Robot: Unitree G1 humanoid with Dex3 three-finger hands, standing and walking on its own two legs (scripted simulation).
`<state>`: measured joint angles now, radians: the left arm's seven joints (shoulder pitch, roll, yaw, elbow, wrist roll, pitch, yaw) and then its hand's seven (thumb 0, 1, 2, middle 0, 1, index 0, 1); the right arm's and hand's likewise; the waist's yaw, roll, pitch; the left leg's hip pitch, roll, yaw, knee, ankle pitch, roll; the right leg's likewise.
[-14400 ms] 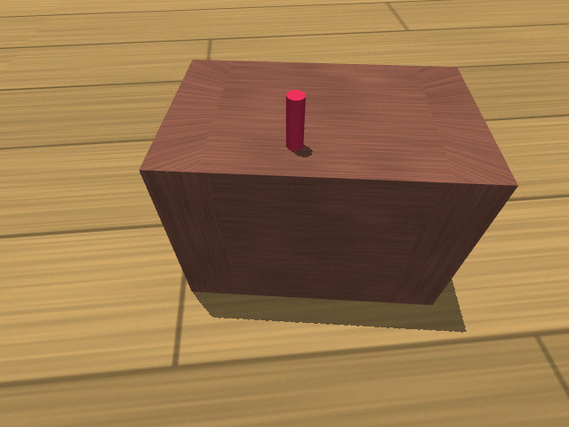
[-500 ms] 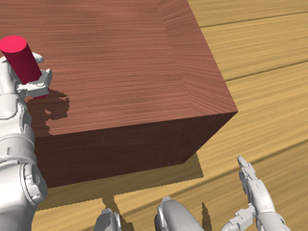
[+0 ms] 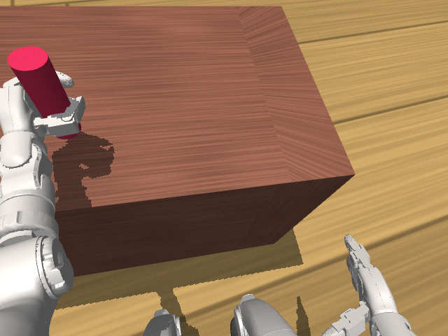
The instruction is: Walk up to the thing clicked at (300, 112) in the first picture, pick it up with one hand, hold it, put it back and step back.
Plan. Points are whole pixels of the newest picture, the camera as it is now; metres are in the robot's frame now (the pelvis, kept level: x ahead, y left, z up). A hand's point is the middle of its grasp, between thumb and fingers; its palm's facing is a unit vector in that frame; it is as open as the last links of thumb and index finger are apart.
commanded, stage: lift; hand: left
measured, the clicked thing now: (50, 98) +0.51 +0.22 +0.09
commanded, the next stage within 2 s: hold in 1.50 s
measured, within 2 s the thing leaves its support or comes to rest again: neither
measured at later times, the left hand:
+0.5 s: hand (56, 104) +0.47 +0.19 +0.12, palm faces +0.13 -0.99 -0.01, open 6.3 cm
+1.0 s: hand (36, 130) +0.38 +0.18 +0.19, palm faces +0.15 -0.99 -0.01, open 6.3 cm
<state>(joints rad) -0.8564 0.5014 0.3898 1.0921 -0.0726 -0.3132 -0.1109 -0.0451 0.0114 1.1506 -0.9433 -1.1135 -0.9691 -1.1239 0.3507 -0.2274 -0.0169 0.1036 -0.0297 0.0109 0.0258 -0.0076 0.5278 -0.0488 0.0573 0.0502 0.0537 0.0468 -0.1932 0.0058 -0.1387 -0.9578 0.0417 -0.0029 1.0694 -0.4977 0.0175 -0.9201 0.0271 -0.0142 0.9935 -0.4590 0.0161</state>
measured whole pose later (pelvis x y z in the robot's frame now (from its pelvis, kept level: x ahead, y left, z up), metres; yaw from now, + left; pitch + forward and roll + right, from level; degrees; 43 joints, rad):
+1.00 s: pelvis -0.01 -0.01 +0.04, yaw +1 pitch +6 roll -1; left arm -0.39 0.26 0.21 0.36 -0.18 0.05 -0.03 -0.04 0.01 1.15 -0.94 -1.11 -0.97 -1.12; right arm 0.34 -0.23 -0.09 0.39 0.05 -0.03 -0.06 -0.01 0.53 -0.04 0.06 0.05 0.05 0.05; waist -0.03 0.03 -0.11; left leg -0.50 0.01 0.02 0.79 -0.39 0.01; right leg -0.48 0.00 0.01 0.76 -0.38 0.01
